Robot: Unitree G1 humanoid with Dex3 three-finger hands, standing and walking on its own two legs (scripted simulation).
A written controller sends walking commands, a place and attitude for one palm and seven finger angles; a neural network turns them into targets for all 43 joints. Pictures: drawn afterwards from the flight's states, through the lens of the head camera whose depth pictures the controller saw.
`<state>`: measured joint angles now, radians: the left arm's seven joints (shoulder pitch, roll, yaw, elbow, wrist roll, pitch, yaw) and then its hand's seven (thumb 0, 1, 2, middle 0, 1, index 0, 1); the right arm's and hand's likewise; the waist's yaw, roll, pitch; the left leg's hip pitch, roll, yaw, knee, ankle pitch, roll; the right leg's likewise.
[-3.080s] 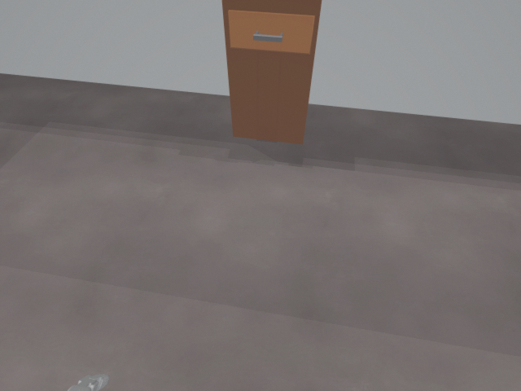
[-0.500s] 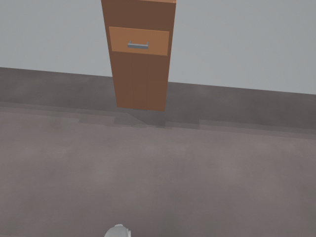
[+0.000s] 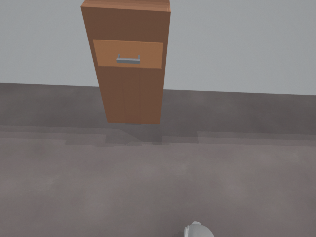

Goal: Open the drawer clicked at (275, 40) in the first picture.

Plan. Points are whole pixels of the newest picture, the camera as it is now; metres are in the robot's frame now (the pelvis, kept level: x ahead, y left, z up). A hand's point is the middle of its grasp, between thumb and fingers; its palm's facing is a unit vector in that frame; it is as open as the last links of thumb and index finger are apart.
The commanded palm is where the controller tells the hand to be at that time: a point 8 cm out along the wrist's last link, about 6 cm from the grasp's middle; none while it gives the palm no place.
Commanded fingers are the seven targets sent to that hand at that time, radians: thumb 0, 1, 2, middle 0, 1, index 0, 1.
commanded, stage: walk to a spot facing it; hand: left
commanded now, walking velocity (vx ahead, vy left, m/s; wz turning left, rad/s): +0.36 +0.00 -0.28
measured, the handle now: (128, 58) +1.03 +0.22 -0.14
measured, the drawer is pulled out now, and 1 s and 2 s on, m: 0.00 0.00 0.00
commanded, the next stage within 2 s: turn to face it in 0.20 s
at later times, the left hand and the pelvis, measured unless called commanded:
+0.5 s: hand (119, 204) +0.25 +0.13 -0.18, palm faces +0.03 -0.98 -0.20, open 7.2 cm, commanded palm none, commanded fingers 0.00 0.90 0.90 -0.20 -0.30 -0.20 -0.30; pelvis +0.19 -0.05 -0.01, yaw -1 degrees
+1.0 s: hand (120, 171) +0.36 +0.15 -0.17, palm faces +0.06 -0.98 -0.20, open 7.3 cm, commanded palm none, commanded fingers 0.00 0.90 0.90 -0.20 -0.30 -0.20 -0.30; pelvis +0.32 -0.04 +0.00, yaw +2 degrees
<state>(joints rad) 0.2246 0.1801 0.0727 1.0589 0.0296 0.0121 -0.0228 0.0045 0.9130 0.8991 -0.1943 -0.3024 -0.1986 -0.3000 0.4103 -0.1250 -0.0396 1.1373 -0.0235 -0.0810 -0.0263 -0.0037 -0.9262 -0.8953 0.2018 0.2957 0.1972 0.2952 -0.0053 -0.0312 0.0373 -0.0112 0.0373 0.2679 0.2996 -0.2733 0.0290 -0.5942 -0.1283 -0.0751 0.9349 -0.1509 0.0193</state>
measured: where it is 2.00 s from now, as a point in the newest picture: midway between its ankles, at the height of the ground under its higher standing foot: (160, 192)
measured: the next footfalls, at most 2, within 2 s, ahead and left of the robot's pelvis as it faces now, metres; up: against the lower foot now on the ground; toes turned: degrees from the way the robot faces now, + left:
right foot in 0.18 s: +0.23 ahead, -0.15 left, +0.00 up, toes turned -12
left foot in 0.60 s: +0.33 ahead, +0.08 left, +0.00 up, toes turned +10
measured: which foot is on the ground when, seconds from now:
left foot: down 0.00-0.18, up 0.20-0.58, down 0.60-1.00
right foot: up 0.00-0.16, down 0.18-0.62, up 0.64-1.00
